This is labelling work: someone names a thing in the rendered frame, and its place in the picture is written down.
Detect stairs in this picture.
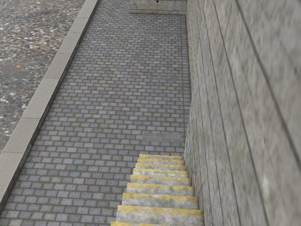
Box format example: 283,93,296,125
110,153,205,226

